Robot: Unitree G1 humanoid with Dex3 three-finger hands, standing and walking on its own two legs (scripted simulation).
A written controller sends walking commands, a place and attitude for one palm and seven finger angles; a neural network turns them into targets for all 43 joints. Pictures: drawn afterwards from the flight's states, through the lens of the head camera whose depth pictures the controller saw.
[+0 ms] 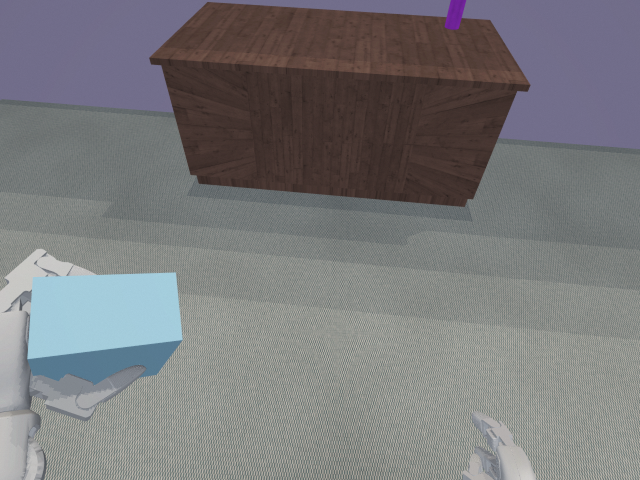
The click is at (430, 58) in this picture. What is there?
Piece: table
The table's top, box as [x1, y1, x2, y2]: [149, 2, 529, 91]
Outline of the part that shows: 149,57 151,64 527,91 529,87 529,83 489,20 461,18 459,28 451,30 444,27 446,17 207,2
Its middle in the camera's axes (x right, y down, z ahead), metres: +0.09 -0.86 +1.66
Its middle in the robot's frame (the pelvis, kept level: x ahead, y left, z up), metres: +1.81 +0.00 -0.13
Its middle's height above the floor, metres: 0.65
